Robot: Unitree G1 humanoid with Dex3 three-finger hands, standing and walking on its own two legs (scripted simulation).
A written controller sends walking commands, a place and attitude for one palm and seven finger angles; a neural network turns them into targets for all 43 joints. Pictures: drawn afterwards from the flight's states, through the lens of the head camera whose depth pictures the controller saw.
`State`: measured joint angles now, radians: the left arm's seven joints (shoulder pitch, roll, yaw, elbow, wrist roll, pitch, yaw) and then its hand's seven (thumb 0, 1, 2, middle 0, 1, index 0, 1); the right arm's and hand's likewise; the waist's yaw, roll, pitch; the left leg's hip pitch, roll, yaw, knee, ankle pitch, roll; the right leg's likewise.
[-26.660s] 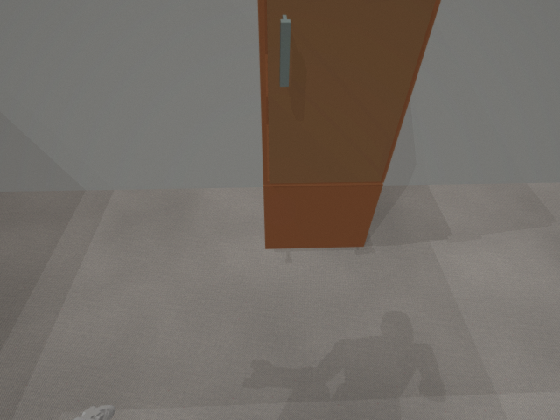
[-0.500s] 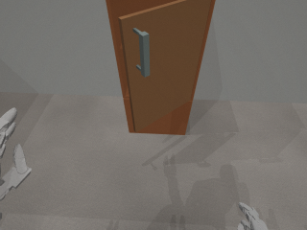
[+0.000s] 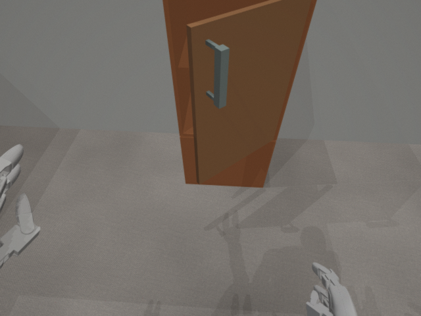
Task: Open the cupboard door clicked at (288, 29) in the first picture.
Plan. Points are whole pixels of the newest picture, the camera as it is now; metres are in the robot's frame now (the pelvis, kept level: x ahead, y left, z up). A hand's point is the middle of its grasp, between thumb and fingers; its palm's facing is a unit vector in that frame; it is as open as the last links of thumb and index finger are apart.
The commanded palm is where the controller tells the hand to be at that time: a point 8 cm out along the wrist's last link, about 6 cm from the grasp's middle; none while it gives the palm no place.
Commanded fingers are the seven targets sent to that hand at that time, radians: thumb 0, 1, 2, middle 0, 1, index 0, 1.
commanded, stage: stop stepping back and stand still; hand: left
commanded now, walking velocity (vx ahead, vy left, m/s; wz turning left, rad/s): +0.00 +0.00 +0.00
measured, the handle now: (215, 75) +0.63 +0.04 +0.13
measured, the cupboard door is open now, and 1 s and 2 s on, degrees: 40 40 40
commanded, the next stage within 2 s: let the arm hang, fingers relaxed in 0.44 s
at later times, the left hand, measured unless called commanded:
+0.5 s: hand (3, 237) +0.18 +0.29 +0.15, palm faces +0.39 -0.78 -0.49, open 7.4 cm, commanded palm +0.12 +0.33 +0.17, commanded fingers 0.00 0.90 0.90 -0.20 -0.30 -0.20 -0.30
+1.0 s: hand out of the picture -0.04 +0.19 -0.18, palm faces +0.04 -0.98 -0.21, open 7.2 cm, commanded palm none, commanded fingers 0.00 0.90 0.90 -0.20 -0.30 -0.20 -0.30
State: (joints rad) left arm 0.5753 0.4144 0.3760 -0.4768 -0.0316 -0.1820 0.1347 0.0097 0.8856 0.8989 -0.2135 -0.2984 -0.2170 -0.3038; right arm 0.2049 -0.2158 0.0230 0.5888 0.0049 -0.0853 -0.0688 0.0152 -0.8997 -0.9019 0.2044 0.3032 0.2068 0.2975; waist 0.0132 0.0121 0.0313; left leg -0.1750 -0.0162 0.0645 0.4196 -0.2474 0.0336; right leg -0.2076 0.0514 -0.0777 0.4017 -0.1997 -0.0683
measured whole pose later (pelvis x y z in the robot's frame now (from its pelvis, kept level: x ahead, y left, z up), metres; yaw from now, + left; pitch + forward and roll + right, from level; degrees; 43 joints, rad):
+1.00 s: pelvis -0.03 +0.00 +0.00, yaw +5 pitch -1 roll +0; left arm 0.26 0.23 -0.02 1.02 0.01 0.02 0.00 0.01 0.94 0.90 -0.21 -0.30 -0.21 -0.30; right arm 0.25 -0.28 0.00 1.05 -0.02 0.03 -0.01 0.01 -0.90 -0.90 0.20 0.30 0.20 0.30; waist -0.01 -0.01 0.10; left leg -0.24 -0.04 -0.01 0.48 -0.21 0.04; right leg -0.24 0.07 -0.05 0.44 -0.18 -0.08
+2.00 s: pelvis +0.01 +0.00 +0.01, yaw +3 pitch -1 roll +0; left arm 0.10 0.30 0.01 1.14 0.01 -0.02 0.01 0.00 0.90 0.90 -0.20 -0.30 -0.20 -0.30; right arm 0.12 -0.32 0.00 1.12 -0.02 0.00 -0.02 0.01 -0.90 -0.90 0.20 0.30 0.21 0.30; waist -0.02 0.02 0.07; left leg -0.10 -0.04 0.00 0.30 -0.19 0.03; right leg -0.11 0.08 -0.01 0.28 -0.16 -0.08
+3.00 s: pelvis +0.01 -0.05 -0.01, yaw -14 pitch +2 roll +2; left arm 0.22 0.21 0.07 0.96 0.03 0.04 0.01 0.00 0.91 0.90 -0.20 -0.30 -0.20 -0.30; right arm 0.08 -0.23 -0.05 0.94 -0.01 0.06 -0.02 0.01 -0.90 -0.90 0.20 0.30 0.21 0.30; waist 0.02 -0.02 0.16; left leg -0.44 0.03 0.02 1.04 -0.50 -0.05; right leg -0.31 0.04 0.13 0.55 -0.26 -0.03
